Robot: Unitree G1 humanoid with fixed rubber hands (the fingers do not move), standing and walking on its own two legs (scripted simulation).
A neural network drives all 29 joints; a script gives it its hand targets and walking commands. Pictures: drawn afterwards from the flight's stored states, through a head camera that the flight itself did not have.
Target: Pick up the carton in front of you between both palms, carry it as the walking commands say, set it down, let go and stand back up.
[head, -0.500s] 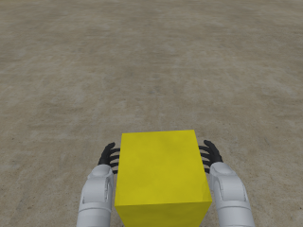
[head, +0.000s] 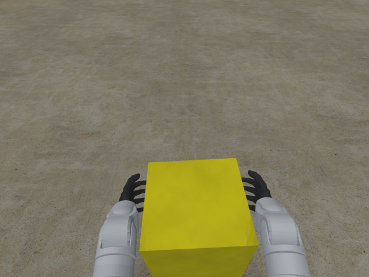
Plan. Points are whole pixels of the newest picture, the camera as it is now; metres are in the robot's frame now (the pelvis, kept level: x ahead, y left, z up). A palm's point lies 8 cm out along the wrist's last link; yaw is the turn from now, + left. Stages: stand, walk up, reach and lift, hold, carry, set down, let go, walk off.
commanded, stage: carry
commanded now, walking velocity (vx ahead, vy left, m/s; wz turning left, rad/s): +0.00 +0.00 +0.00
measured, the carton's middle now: (195, 223) +0.29 +0.00 -0.05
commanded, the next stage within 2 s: hold in 0.26 s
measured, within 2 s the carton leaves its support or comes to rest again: neither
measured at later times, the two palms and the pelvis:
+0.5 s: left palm (144, 200) +0.30 +0.11 +0.04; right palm (283, 214) +0.26 -0.18 +0.05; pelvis -0.01 +0.00 +0.01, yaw -8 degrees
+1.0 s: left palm (139, 192) +0.33 +0.13 +0.03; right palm (270, 206) +0.28 -0.16 +0.04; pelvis +0.00 +0.03 +0.00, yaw -9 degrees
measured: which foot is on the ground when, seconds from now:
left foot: down 0.00-1.00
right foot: down 0.00-1.00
